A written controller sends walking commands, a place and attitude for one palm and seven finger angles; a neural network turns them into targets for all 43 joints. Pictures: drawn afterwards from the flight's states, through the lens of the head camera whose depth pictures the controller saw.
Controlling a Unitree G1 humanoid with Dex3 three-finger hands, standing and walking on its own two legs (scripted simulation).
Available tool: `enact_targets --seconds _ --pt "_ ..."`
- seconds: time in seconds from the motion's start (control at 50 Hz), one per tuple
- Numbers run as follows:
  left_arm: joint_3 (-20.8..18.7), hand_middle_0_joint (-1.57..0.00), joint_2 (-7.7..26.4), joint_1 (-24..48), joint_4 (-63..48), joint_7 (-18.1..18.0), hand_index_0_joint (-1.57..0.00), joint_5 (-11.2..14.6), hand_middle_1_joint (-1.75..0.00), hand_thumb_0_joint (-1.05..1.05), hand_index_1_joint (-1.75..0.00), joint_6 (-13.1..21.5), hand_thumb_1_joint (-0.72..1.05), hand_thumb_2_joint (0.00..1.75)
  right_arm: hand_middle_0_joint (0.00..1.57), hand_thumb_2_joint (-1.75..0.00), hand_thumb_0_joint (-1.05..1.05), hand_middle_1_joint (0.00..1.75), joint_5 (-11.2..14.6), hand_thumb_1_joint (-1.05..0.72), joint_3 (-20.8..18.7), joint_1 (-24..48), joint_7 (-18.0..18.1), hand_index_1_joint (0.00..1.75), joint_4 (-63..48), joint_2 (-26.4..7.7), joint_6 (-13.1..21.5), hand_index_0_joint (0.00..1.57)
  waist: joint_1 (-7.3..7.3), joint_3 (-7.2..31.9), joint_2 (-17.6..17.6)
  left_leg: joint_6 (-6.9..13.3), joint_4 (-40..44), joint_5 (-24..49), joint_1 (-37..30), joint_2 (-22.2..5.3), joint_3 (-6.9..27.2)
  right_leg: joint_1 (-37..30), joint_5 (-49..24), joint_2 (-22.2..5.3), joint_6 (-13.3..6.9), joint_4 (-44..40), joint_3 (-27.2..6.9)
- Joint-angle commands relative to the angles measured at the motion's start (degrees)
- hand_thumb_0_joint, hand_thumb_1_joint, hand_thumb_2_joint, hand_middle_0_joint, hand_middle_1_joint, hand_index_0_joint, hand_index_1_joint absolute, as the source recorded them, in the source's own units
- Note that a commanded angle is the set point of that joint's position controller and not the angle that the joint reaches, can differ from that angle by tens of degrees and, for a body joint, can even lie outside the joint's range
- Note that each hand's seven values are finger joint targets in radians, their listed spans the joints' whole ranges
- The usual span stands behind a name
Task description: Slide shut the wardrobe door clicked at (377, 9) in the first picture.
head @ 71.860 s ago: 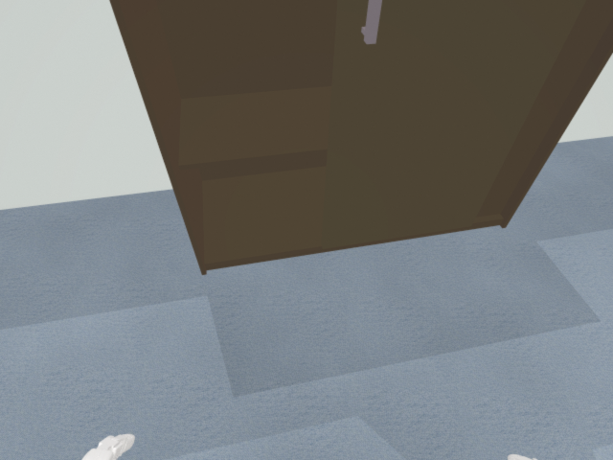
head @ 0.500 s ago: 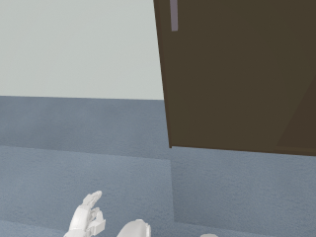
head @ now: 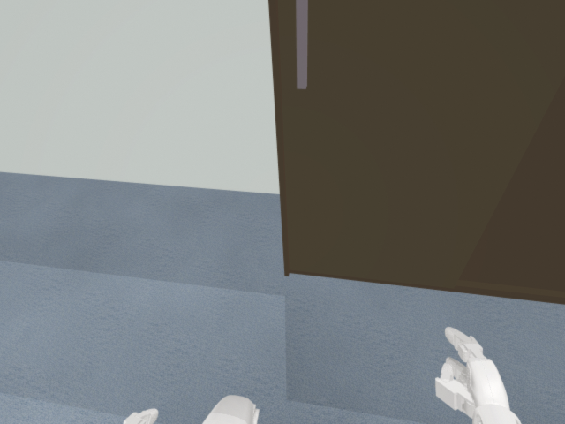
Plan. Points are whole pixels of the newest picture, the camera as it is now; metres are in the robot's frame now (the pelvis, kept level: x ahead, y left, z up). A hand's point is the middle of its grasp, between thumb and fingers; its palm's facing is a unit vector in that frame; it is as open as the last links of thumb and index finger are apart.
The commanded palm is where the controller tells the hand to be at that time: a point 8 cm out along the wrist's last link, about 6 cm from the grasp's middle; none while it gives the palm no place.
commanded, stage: let the arm hang, fingers relaxed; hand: right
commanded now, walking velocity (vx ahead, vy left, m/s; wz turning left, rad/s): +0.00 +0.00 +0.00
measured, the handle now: (303, 23) +0.88 +0.06 +0.26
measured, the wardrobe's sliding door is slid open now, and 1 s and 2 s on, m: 0.00 0.00 0.00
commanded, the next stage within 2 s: look to check the result in 0.90 s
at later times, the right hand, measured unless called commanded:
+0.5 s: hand out of the picture -0.02 -0.22 -0.17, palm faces +0.00 +0.98 -0.21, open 7.3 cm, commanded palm none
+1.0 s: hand out of the picture -0.07 -0.15 -0.17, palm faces +0.00 +0.99 -0.16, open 7.4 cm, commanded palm none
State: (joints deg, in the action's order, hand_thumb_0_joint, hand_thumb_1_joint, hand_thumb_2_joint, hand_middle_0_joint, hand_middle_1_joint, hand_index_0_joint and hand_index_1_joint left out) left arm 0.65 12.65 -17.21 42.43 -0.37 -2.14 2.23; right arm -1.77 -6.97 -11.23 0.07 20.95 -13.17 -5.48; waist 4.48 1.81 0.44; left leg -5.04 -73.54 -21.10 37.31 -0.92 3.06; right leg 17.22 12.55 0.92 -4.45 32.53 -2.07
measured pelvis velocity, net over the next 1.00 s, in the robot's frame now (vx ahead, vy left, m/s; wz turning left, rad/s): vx -0.04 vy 0.00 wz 0.02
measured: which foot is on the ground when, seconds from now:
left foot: up 0.00-0.14, down 0.16-0.32, up 0.34-0.56, down 0.58-1.00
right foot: down 0.00-1.00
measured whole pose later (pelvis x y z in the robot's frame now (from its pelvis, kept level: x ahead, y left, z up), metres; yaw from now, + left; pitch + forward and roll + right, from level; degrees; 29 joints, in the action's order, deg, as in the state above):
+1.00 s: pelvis -0.04 +0.00 +0.01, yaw +1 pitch +0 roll +0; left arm -0.9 8.4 -16.5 64.3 -1.4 -1.0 -0.4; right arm -0.6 0.0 -18.0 1.4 66.2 -6.2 0.0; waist 1.0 -1.9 1.2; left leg -1.3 -24.7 -12.3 12.1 -0.9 1.8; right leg 13.9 8.2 4.2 -4.5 22.3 1.9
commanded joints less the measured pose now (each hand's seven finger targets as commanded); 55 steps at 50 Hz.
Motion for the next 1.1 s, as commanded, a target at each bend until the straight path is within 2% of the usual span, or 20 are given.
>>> enact_targets --seconds 0.0,0.06,0.1,0.12,0.14,0.16,0.18,0.22,0.24,0.26,0.3,0.32,0.34,0.42,0.48,0.54,0.6,0.68,0.78,1.08 --pt "-3.3 -0.2 10.1 2.1 -2.1 -0.6 -0.2 -0.2 -0.3 0.0 -0.3 -0.3 0.9 0.9 0.2 -0.9 0.0 0.3 0.1 -0.9 3.0 0.3 -1.8 0.3 4.1 -5.9 1.9 0.2 -3.55 -4.8 15.8 -0.2 11.7 1.3 -7.8 -1.7 -2.8 9.4 14.3 -10.1 -6.2 -19.8 -10.1" --pt "-3.5 -0.2 11.1 1.6 0.1 -0.6 -0.2 -0.2 -0.3 0.0 -0.3 -1.2 0.9 0.9 0.2 -0.9 0.0 0.3 0.2 -0.9 3.6 -5.9 -1.6 0.3 13.4 -5.4 2.8 0.2 -5.58 -1.0 11.2 1.4 32.0 -2.4 -25.2 1.3 -6.3 13.4 24.0 -10.3 -4.1 -17.1 -10.3" --pt "-3.7 -0.2 8.8 0.6 2.1 -0.5 -0.2 0.2 -0.3 0.0 -0.3 -2.0 0.9 0.9 0.2 -0.9 0.0 0.3 0.2 -0.9 3.2 -13.8 -1.0 0.3 20.4 -6.0 3.3 0.2 -7.59 -0.6 2.7 4.0 42.5 -3.0 -35.7 1.4 -4.0 18.4 26.0 -5.2 -1.1 -10.1 -6.2" --pt "-3.2 -0.2 5.8 0.1 2.2 -0.4 -0.2 0.9 -0.3 0.0 -0.3 -2.5 0.9 0.9 0.2 -0.9 0.0 0.3 -0.2 -0.9 3.1 -15.7 -0.2 0.3 22.2 -8.4 3.8 0.2 -7.66 -2.6 -5.8 8.4 52.6 -15.7 -33.4 -6.3 9.7 22.4 23.7 0.5 1.3 0.9 -2.5" --pt "-2.9 -0.2 2.9 0.6 1.6 -0.3 -0.2 0.9 -0.3 0.0 -0.3 -3.3 0.9 0.9 0.2 -0.9 0.0 0.3 -0.3 -0.9 2.4 -14.5 0.5 0.3 22.2 -9.5 3.9 0.2 -6.54 -5.7 -12.5 13.8 65.9 -30.9 -21.7 -17.2 23.9 19.6 16.2 2.9 2.9 13.3 2.4" --pt "-3.7 -0.2 3.8 1.6 1.4 -0.3 -0.2 0.4 -0.3 0.0 -0.3 -3.9 0.9 0.9 0.2 -0.9 0.0 0.3 0.0 -0.9 1.9 -7.4 0.7 0.3 20.3 -8.8 4.1 0.2 -3.62 -8.6 -6.6 16.3 69.2 -28.2 -9.9 -20.1 25.5 12.2 12.7 0.6 2.9 20.3 0.5" --pt "-4.2 -0.2 3.9 -3.2 2.3 0.2 -0.2 0.2 -0.3 0.0 -0.3 -3.7 0.9 0.9 0.2 -0.9 0.0 0.3 0.2 -0.9 1.4 1.1 0.1 0.3 19.2 -10.5 3.9 0.2 1.31 -4.9 -2.4 15.5 65.2 -16.4 -3.6 -16.9 18.1 1.3 9.3 1.7 3.3 24.5 3.1" --pt "-3.7 -0.2 1.6 -7.9 7.2 0.0 -0.2 0.4 -0.3 0.0 -0.3 -3.9 0.9 0.9 0.2 -0.9 0.0 0.3 0.1 -0.9 3.0 2.0 0.9 0.3 22.5 -5.1 5.4 0.2 1.61 -0.6 -11.6 12.0 60.5 -14.7 -6.0 -11.2 12.1 -2.3 7.1 -1.7 2.1 16.2 -0.3" --pt "-3.7 -0.2 2.1 -9.6 8.5 -0.1 -0.2 0.7 -0.3 0.0 -0.3 -3.7 0.9 0.9 0.2 -0.9 0.0 0.3 0.2 -0.9 3.2 2.2 0.9 0.3 23.8 -4.7 4.8 0.2 1.65 -2.8 -12.9 10.4 57.2 -13.7 -3.7 -9.9 8.3 -7.4 6.1 -2.1 1.7 7.6 -0.3" --pt "-3.5 -0.2 2.3 -11.6 10.1 -0.4 -0.2 0.7 -0.3 0.0 -0.3 -3.3 0.9 0.9 0.2 -0.9 0.0 0.3 0.4 -0.9 3.6 0.5 0.8 0.3 25.5 -3.5 4.2 0.2 1.49 -3.1 -8.7 8.8 51.6 -13.1 -1.6 -6.9 5.6 -12.0 6.3 -2.9 1.2 -1.8 -2.5" --pt "-3.9 -0.2 6.9 -11.0 11.0 -1.5 -0.2 -0.4 -0.3 0.0 -0.3 -2.2 0.9 0.9 0.2 -0.9 0.0 0.3 1.2 -0.9 4.3 -3.8 0.5 0.3 27.3 -1.4 3.5 0.2 -1.09 -7.1 14.1 4.3 34.5 -5.9 -2.5 1.0 -1.8 -4.5 21.4 -15.6 -3.3 -20.1 -24.2" --pt "-3.9 -0.2 8.0 -8.0 10.1 -2.0 -0.2 -0.3 -0.3 0.0 -0.3 -2.0 0.9 0.9 0.2 -0.9 0.0 0.3 1.0 -0.9 4.2 -3.0 0.1 0.3 27.6 -2.9 3.7 0.2 -2.48 -10.1 12.2 4.0 33.0 -4.1 -5.6 -0.1 -1.7 1.0 24.1 -17.9 -6.0 -23.5 -26.2" --pt "-3.6 -0.2 6.9 -7.3 11.3 -2.0 -0.2 -0.3 -0.3 0.0 -0.3 -1.3 0.9 0.9 0.2 -0.9 0.0 0.3 0.5 -0.9 3.8 -3.0 0.0 0.3 29.9 -3.8 3.5 0.2 -2.66 -7.8 12.3 4.2 29.5 -2.9 -8.1 -0.3 -0.6 0.9 22.9 -16.2 -4.7 -25.2 -26.7" --pt "-3.0 -0.2 6.4 -2.9 13.1 -2.3 -0.2 0.4 -0.3 0.0 -0.3 -0.9 0.9 0.9 0.2 -0.9 0.0 0.3 0.8 -0.9 4.6 -5.2 -0.4 0.3 34.2 -1.9 4.0 0.2 -5.31 -4.2 1.2 4.1 33.4 0.2 -17.2 -0.8 -0.8 1.4 12.7 -13.2 -4.6 -22.0 -14.6" --pt "-2.6 -0.2 4.7 -3.2 15.1 -1.9 -0.2 0.8 -0.3 0.0 -0.3 -1.3 0.9 0.9 0.2 -0.9 0.0 0.3 1.1 -0.9 4.9 -7.0 0.2 0.3 36.7 -1.2 4.3 0.2 -5.58 -4.3 2.9 4.5 45.3 4.5 -24.7 0.0 -1.5 3.3 13.3 -10.1 -2.7 -20.8 -10.4" --pt "-2.5 -0.2 2.5 -4.3 17.2 -1.5 -0.2 0.8 -0.3 0.0 -0.3 -1.5 0.9 0.9 0.2 -0.9 0.0 0.3 1.1 -0.9 4.9 -8.2 1.0 0.3 38.6 -2.3 4.7 0.2 -4.78 -4.8 4.5 6.2 49.8 4.0 -25.9 -1.4 1.1 2.2 14.3 -7.0 0.0 -22.0 -9.8" --pt "-2.6 -0.2 2.0 -4.1 18.4 -1.4 -0.2 0.8 -0.3 0.0 -0.3 -1.4 0.9 0.9 0.2 -0.9 0.0 0.3 1.0 -0.9 5.0 -9.1 1.4 0.3 40.5 -2.6 4.9 0.2 -4.5 -4.9 6.0 6.6 48.7 4.8 -23.0 -1.9 0.8 -2.4 11.3 -7.4 1.7 -23.7 -11.6" --pt "-2.8 -0.2 1.7 -3.5 19.1 -1.4 -0.2 0.9 -0.3 0.0 -0.3 -1.6 0.9 0.9 0.2 -0.9 0.0 0.3 0.8 -0.9 5.7 -8.1 1.7 0.3 41.9 -0.2 5.8 0.2 -3.72 -5.5 -4.2 6.6 52.6 5.3 -21.5 -2.7 1.8 -4.7 6.7 -6.4 0.1 -20.0 -8.8" --pt "-2.7 -0.2 0.6 -3.5 20.6 -1.3 -0.2 0.9 -0.3 0.0 -0.3 -2.3 0.9 0.9 0.2 -0.9 0.0 0.3 0.8 -0.9 5.9 -8.5 1.9 0.3 42.7 0.4 5.7 0.2 -3.11 -7.6 0.1 6.3 53.7 1.5 -18.4 -2.6 2.0 -5.1 8.8 -5.7 0.3 -19.7 -7.6" --pt "-1.9 -0.2 -0.4 -3.2 21.7 -1.6 -0.2 1.0 -0.3 0.0 -0.3 -1.7 0.9 0.9 0.2 -0.9 0.0 0.3 1.2 -0.9 6.3 -8.7 2.1 0.3 44.4 0.9 6.7 0.2 -3.11 -5.4 -0.6 7.0 55.2 5.7 -20.6 -3.8 3.4 -7.3 -0.6 -4.7 0.9 -15.1 -4.1"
